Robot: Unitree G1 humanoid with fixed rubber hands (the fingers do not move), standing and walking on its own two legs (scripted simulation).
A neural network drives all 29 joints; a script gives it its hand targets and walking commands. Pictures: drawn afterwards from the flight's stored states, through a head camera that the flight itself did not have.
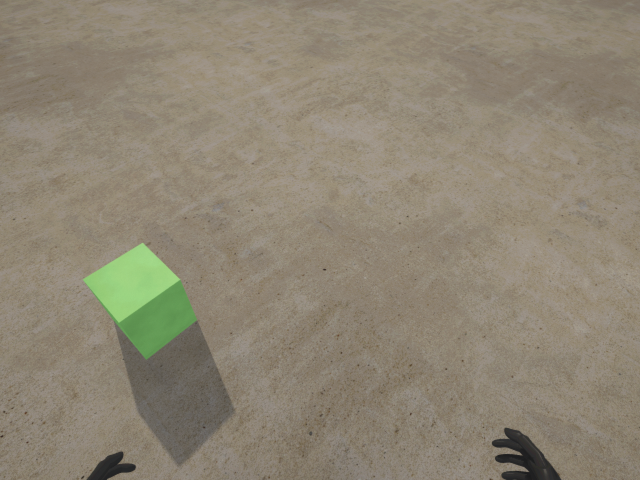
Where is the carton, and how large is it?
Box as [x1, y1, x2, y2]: [83, 243, 196, 359]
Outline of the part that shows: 141,243 87,276 83,280 114,321 146,359 196,320 196,318 180,280 147,247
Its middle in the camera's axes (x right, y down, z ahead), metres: -0.57 +0.21 +1.26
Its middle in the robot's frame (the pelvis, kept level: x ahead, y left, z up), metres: +0.73 +0.54 -0.63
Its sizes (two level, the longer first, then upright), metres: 0.210 0.200 0.250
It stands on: the floor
